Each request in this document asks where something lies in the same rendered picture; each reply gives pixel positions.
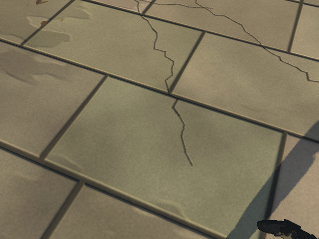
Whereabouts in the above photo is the right robot hand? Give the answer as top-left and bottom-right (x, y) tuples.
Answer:
(257, 219), (317, 239)

